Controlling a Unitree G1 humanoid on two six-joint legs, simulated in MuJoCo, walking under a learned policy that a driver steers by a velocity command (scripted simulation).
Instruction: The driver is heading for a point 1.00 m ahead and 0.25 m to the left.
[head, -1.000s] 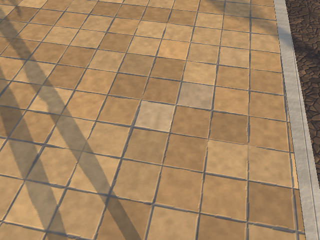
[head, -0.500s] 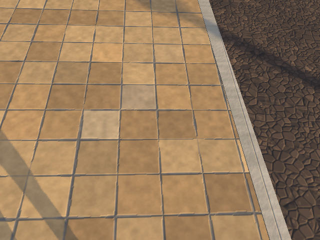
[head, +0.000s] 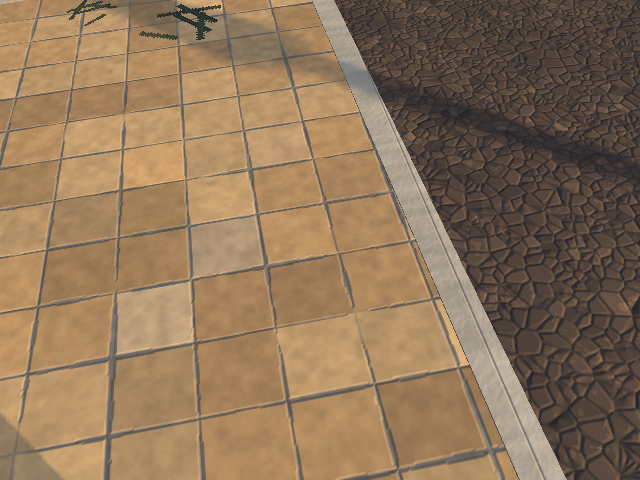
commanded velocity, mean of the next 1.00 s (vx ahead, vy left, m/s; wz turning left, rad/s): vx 0.26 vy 0.00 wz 0.44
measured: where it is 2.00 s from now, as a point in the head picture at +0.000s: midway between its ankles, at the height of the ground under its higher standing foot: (244, 337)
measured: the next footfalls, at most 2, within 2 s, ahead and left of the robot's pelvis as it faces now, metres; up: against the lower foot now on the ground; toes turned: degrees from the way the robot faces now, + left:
left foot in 0.26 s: +0.29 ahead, +0.12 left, +0.00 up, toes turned +9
right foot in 0.72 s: +0.35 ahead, -0.09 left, +0.00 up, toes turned +30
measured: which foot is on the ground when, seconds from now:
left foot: up 0.00-0.24, down 0.26-0.72, up 0.74-1.00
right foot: down 0.00-0.26, up 0.28-0.70, down 0.72-1.00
